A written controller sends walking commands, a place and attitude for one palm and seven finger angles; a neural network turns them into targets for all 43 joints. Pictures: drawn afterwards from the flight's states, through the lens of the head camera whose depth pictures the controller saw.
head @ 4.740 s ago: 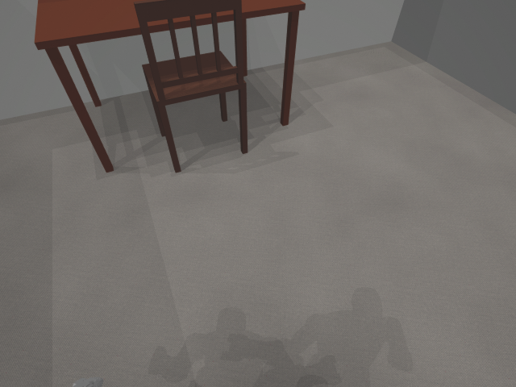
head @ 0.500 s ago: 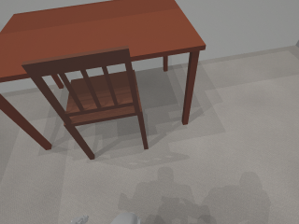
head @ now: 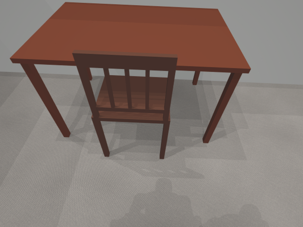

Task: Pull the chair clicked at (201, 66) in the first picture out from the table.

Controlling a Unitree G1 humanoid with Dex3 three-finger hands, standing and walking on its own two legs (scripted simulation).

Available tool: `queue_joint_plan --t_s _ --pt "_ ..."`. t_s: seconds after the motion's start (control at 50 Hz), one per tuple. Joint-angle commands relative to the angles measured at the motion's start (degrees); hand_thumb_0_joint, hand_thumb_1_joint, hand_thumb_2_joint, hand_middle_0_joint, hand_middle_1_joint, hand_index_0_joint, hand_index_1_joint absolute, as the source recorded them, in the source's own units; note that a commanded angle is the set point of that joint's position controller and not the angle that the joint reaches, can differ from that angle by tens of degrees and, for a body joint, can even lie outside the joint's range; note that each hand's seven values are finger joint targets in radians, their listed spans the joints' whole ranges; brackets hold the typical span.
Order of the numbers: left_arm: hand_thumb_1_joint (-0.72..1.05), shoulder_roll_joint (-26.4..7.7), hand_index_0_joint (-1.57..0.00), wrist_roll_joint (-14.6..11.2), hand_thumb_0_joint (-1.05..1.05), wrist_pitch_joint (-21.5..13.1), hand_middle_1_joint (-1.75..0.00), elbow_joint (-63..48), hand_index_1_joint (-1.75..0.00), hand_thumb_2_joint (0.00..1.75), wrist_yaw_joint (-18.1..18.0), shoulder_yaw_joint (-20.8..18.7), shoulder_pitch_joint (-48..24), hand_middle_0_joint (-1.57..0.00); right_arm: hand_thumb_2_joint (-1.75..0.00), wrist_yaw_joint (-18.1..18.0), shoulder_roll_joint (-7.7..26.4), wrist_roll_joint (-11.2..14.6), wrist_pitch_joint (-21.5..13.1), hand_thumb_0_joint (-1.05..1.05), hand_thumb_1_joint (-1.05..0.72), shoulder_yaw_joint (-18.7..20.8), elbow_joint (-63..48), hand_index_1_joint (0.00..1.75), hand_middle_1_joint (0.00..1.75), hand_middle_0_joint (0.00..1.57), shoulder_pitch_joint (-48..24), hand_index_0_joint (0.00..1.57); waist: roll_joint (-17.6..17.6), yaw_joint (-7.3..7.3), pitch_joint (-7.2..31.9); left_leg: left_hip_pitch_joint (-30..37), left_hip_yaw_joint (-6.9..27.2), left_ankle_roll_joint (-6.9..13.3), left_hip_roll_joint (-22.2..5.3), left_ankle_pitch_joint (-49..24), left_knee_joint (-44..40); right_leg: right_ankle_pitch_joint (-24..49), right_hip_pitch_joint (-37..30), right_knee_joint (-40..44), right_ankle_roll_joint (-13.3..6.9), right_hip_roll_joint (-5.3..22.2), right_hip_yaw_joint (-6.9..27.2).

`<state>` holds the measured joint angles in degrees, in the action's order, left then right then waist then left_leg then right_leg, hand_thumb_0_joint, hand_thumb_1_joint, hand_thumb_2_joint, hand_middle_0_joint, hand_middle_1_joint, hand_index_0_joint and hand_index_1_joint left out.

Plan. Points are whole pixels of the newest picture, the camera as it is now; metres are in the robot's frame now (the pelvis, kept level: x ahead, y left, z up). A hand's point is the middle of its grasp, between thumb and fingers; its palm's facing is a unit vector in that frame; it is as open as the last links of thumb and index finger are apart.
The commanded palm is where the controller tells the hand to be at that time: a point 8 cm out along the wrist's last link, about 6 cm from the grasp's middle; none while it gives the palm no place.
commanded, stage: take the last steps up to it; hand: left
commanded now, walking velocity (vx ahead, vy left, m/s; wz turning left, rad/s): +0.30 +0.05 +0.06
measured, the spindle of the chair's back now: (128, 89) +0.71 +0.17 -0.11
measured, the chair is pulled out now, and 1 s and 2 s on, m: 0.00 0.00 0.00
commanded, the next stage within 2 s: come to a stop and stand still in 0.62 s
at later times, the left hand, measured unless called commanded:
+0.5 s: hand out of the picture +0.07 +0.18 -0.18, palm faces +0.14 -0.98 -0.12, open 7.4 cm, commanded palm none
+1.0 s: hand (91, 171) +0.32 +0.25 -0.18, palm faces +0.02 -0.98 -0.21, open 7.4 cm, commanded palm none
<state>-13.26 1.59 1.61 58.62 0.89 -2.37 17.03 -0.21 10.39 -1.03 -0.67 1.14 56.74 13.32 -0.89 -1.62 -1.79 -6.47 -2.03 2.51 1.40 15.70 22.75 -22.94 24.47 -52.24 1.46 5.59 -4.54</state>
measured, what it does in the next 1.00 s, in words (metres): walks ahead: right foot, then left foot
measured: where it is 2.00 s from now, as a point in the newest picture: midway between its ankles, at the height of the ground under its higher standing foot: outside the picture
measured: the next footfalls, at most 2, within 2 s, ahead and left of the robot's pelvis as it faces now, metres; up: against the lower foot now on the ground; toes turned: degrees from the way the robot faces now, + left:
right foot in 0.14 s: +0.11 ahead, -0.13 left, +0.00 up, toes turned -6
left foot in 0.52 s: +0.24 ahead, +0.20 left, +0.00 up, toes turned +3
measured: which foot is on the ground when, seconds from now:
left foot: down 0.00-0.14, up 0.16-0.50, down 0.52-1.00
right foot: up 0.00-0.12, down 0.14-0.54, up 0.56-0.94, down 0.96-1.00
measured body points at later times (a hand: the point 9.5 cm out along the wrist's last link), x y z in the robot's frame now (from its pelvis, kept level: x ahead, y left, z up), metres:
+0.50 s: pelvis +0.13 +0.03 -0.01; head +0.15 +0.05 +0.44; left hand +0.07 +0.23 -0.17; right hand +0.19 -0.20 -0.15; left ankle +0.19 +0.15 -0.73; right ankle +0.07 -0.12 -0.74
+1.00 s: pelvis +0.25 +0.07 -0.01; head +0.27 +0.07 +0.44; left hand +0.32 +0.30 -0.16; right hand +0.25 -0.13 -0.17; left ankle +0.20 +0.15 -0.74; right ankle +0.29 -0.04 -0.74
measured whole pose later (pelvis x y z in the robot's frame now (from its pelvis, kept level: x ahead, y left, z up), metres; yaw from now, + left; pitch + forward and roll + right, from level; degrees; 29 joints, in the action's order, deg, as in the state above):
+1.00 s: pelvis +0.25 +0.07 -0.01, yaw +1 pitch -1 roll +0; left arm -8.9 1.3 0.4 59.7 -2.2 -1.3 9.4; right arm -2.0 5.6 -0.3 0.2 1.6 63.9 16.2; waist -0.3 1.3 -3.7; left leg -7.0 -9.7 2.6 0.4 21.2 29.7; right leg -11.8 16.6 -31.9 -0.3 2.6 -4.2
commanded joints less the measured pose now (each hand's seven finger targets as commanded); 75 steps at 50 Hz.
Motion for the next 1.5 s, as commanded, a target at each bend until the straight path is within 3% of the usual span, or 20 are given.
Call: queue_joint_plan --t_s 0.0,0.08,0.12,0.14,0.2,0.26,0.42,0.46,0.48,0.52,0.64,0.84,0.92,1.0,1.08,1.16,1.18,1.26,1.34,1.48 --pt "0.90 -1.1 -0.20 -0.1 0.00 -2.3 -0.30 -5.2 -0.30 0.90 0.0 0.0 -4.3 -0.20 -0.90 -0.7 9.8 -0.3 -1.1 0.00 -0.90 2.6 -0.2 0.30 0.30 0.20 4.1 0.20 6.9 2.64 -3.5 -1.5 12.5 9.7 -14.2 -0.6 -10.3 0.6 0.8 9.5 0.2 -0.7 -0.9" --pt "0.90 -1.9 -0.20 0.2 0.00 -3.5 -0.30 -1.7 -0.30 0.90 -0.3 -0.8 5.0 -0.20 -0.90 -0.6 7.7 0.2 -1.2 0.00 -0.90 2.1 1.1 0.30 0.30 0.20 2.8 0.20 2.0 -2.00 -3.1 -12.6 8.2 5.3 -9.3 5.8 1.2 7.8 -18.9 24.5 -0.5 -2.2 -0.8" --pt "0.90 -10.5 -0.20 0.4 0.00 -4.5 -0.30 0.7 -0.30 0.90 -1.2 -2.7 15.2 -0.20 -0.90 0.1 3.0 0.6 -1.8 0.00 -0.90 1.4 -1.3 0.30 0.30 0.20 3.0 0.20 -18.2 -5.18 0.3 -29.2 -1.7 0.5 1.0 16.8 28.8 -3.6 -31.5 40.5 -9.2 18.8 30.0" --pt "0.90 -10.9 -0.20 -0.4 0.00 -4.6 -0.30 0.8 -0.30 0.90 -1.6 -2.9 16.3 -0.20 -0.90 0.3 6.2 0.1 -1.3 0.00 -0.90 2.2 -2.0 0.30 0.30 0.20 1.2 0.20 -15.3 -5.40 -0.2 -30.4 2.6 0.6 -1.6 17.3 37.9 -10.0 -27.0 44.8 -11.9 21.6 35.2" --pt "0.90 -4.6 -0.20 -0.2 0.00 -5.1 -0.30 -1.1 -0.30 0.90 -2.1 -1.6 6.1 -0.20 -0.90 1.3 4.9 -0.4 -0.9 0.00 -0.90 2.6 -0.5 0.30 0.30 0.20 0.1 0.20 -4.8 -0.67 -5.7 -29.6 4.0 -0.2 -6.6 4.0 42.5 -8.3 -14.5 45.0 -10.4 16.5 21.9" --pt "0.90 -3.1 -0.20 0.0 0.00 -5.8 -0.30 -1.0 -0.30 0.90 -2.2 -1.3 3.8 -0.20 -0.90 1.7 1.8 -0.4 -0.1 0.00 -0.90 2.3 1.1 0.30 0.30 0.20 4.0 0.20 -5.5 2.12 -4.4 -24.0 0.5 -1.9 -7.1 -0.5 36.2 5.1 -10.9 44.3 -8.8 12.2 8.6" --pt "0.90 -4.7 -0.20 0.0 0.00 -5.2 -0.30 2.1 -0.30 0.90 -1.9 -2.1 6.5 -0.20 -0.90 2.1 0.7 -0.1 -1.5 0.00 -0.90 1.9 -1.0 0.30 0.30 0.20 -1.0 0.20 -7.3 0.03 -3.2 -15.5 -4.5 -1.7 -4.7 -2.0 14.0 12.4 -14.1 38.8 -8.5 10.3 3.3" --pt "0.90 -4.2 -0.20 -0.1 0.00 -4.5 -0.30 2.1 -0.30 0.90 -1.9 -2.3 4.6 -0.20 -0.90 1.6 1.6 -0.3 -2.0 0.00 -0.90 2.1 0.7 0.30 0.30 0.20 4.0 0.20 -5.7 2.91 -2.8 -4.9 -6.0 -1.6 -3.3 -4.6 7.4 9.6 -9.1 33.5 -6.9 8.3 1.2" --pt "0.90 -2.7 -0.20 -0.2 0.00 -4.2 -0.30 1.9 -0.30 0.90 -1.8 -2.0 4.7 -0.20 -0.90 1.2 4.1 -0.5 -2.4 0.00 -0.90 2.5 2.4 0.30 0.30 0.20 9.5 0.20 -0.1 4.98 0.0 2.6 -3.9 -1.4 -4.1 -3.4 3.8 10.0 -7.2 24.1 -5.9 5.7 -0.5" --pt "0.90 2.2 -0.20 -0.7 0.00 -4.1 -0.30 -0.9 -0.30 0.90 -1.4 -1.0 4.7 -0.20 -0.90 -0.3 13.1 -1.0 -2.3 0.00 -0.90 4.3 3.7 0.30 0.30 0.20 18.9 0.20 19.7 6.96 4.8 11.3 23.8 7.2 -23.8 -6.3 -8.2 -12.6 7.9 -5.1 -2.6 -5.0 -4.1" --pt "0.90 2.9 -0.20 -0.4 0.00 -3.2 -0.30 2.1 -0.30 0.90 -1.1 -0.8 3.1 -0.20 -0.90 -1.8 3.5 -0.1 -4.0 0.00 -0.90 1.5 2.1 0.30 0.30 0.20 5.5 0.20 5.6 0.68 1.3 -0.9 5.0 7.6 -17.3 -28.9 -8.7 3.1 5.2 -12.1 -1.6 0.8 2.7" --pt "0.90 1.4 -0.20 -0.7 0.00 -1.1 -0.30 1.2 -0.30 0.90 -3.2 0.6 -1.7 -0.20 -0.90 -2.6 4.3 0.0 -1.6 0.00 -0.90 1.0 5.0 0.30 0.30 0.20 5.3 0.20 6.1 1.34 0.4 1.9 1.6 5.2 -17.7 -50.3 -2.0 6.5 -6.2 15.2 -0.8 -1.9 1.2" --pt "0.90 -2.0 -0.20 -0.2 0.00 -1.0 -0.30 1.0 -0.30 0.90 -3.7 -0.4 1.1 -0.20 -0.90 -2.9 3.5 0.7 0.0 0.00 -0.90 2.2 5.1 0.30 0.30 0.20 5.8 0.20 2.0 0.51 0.4 -0.5 0.2 0.1 -12.3 -37.5 5.6 33.7 -13.2 25.1 -2.2 0.5 4.2" --pt "0.90 -6.0 -0.20 -0.4 0.00 -1.6 -0.30 0.3 -0.30 0.90 -4.1 -1.6 1.2 -0.20 -0.90 -2.2 0.5 1.5 2.4 0.00 -0.90 2.9 4.3 0.30 0.30 0.20 7.6 0.20 -12.2 1.05 6.3 -10.6 -2.7 -4.5 -2.2 15.2 22.5 68.0 -20.3 26.1 -14.6 15.6 15.8" --pt "0.90 -5.8 -0.20 0.3 0.00 -0.9 -0.30 -2.5 -0.30 0.90 -4.6 -2.3 -4.4 -0.20 -0.90 -2.1 -0.2 1.3 3.1 0.00 -0.90 2.9 3.1 0.30 0.30 0.20 4.8 0.20 -6.6 1.65 5.7 -13.1 2.4 -4.4 -2.3 18.1 33.2 55.2 -15.6 28.0 -15.5 13.8 12.9" --pt "0.90 -5.9 -0.20 0.4 0.00 -0.2 -0.30 -3.5 -0.30 0.90 -4.3 -2.5 -6.7 -0.20 -0.90 -1.6 -1.2 1.0 2.5 0.00 -0.90 2.4 3.2 0.30 0.30 0.20 8.5 0.20 -7.6 3.18 6.1 -6.9 -0.2 -4.5 -2.1 8.6 16.6 34.1 -10.7 28.1 -11.4 9.9 11.2" --pt "0.90 -8.3 -0.20 0.0 0.00 -1.2 -0.30 -4.5 -0.30 0.90 -6.6 -1.8 -5.2 -0.20 -0.90 -1.9 4.6 1.4 0.7 0.00 -0.90 3.3 -1.1 0.30 0.30 0.20 7.4 0.20 -3.2 5.23 16.4 -8.6 -3.7 -5.3 -2.3 3.7 6.0 63.1 -25.3 15.2 -8.4 9.4 13.6" --pt "0.90 -1.4 -0.20 0.2 0.00 1.7 -0.30 -6.2 -0.30 0.90 -3.6 -0.1 -3.0 -0.20 -0.90 -1.9 9.1 -0.9 0.4 0.00 -0.90 2.6 -7.0 0.30 0.30 0.20 1.7 0.20 18.6 2.48 -1.3 -12.8 15.2 3.6 -17.1 -4.7 -8.2 -3.2 -3.2 6.3 -2.0 -5.2 1.3" --pt "0.90 -1.3 -0.20 0.5 0.00 0.8 -0.30 -7.2 -0.30 0.90 -1.6 -0.5 -1.8 -0.20 -0.90 -1.9 10.3 -1.5 0.4 0.00 -0.90 1.8 -7.6 0.30 0.30 0.20 2.3 0.20 4.5 2.05 -7.5 -11.7 15.0 7.9 -17.9 -1.8 -7.1 -2.6 4.5 -3.0 -3.0 -5.1 3.9" --pt "0.90 -0.7 -0.20 0.3 0.00 0.1 -0.30 -9.2 -0.30 0.90 -0.5 -0.4 0.6 -0.20 -0.90 -2.1 12.2 -1.4 0.3 0.00 -0.90 2.2 -7.2 0.30 0.30 0.20 4.3 0.20 6.4 2.01 -2.3 -8.5 13.1 7.3 -17.9 -3.3 -4.0 -0.6 -3.3 14.1 -3.4 -5.5 2.7"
